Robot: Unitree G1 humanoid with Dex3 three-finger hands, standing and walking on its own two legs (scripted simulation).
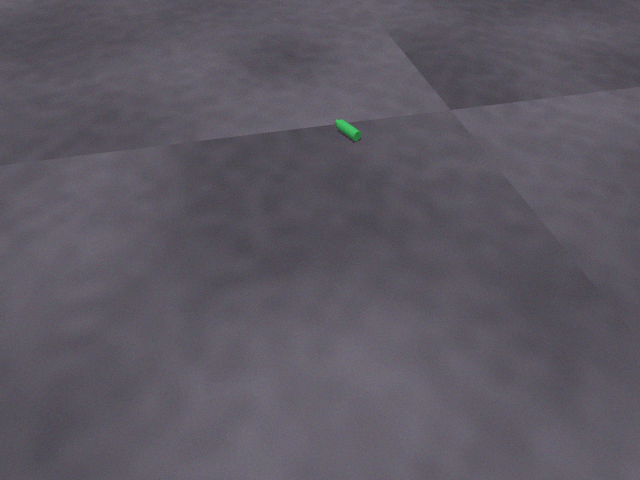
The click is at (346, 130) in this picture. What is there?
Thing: lying bottle
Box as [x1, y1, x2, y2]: [335, 119, 361, 140]
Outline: 335,121 336,127 352,139 357,140 361,134 360,131 342,119 337,119
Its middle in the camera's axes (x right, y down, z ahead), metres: +0.15 -0.60 +2.13
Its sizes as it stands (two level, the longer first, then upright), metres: 0.174 0.058 0.058
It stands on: the floor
